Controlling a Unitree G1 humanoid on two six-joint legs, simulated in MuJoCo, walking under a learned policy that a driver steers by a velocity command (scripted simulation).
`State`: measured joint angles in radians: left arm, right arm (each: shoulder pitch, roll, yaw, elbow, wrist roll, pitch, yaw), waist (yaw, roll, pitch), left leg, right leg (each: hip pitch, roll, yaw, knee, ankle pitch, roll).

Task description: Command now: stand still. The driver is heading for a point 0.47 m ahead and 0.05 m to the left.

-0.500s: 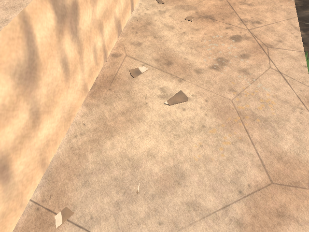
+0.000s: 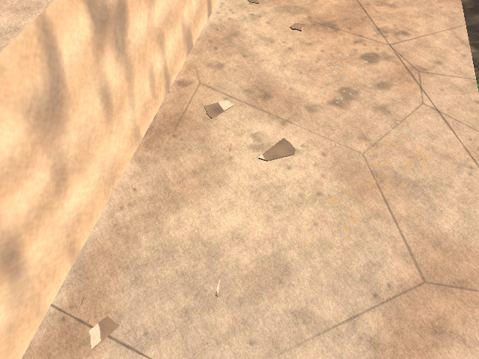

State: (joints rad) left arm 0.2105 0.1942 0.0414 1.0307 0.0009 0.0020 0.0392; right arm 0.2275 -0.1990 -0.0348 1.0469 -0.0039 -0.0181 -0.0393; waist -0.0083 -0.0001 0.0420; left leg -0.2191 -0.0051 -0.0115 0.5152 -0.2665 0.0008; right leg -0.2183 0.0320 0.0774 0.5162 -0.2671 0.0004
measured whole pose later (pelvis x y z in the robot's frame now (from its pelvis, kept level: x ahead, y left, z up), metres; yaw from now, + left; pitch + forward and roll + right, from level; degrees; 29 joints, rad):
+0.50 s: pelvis +0.00 +0.01 +0.00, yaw +0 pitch -1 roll +0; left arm 0.24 0.18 0.02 1.10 0.00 0.00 0.04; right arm 0.26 -0.18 -0.02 1.08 0.00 -0.02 -0.04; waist 0.00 0.00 0.04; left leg -0.22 -0.01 -0.01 0.51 -0.26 0.01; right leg -0.22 0.02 0.08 0.50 -0.26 0.01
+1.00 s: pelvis +0.00 +0.01 +0.00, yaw +0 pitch -1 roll +0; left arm 0.27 0.17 0.01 1.11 0.00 0.00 0.04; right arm 0.29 -0.17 -0.01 1.08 0.00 -0.02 -0.04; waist 0.00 0.00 0.04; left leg -0.23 -0.02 -0.01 0.51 -0.27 0.01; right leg -0.22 0.02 0.07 0.50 -0.26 0.01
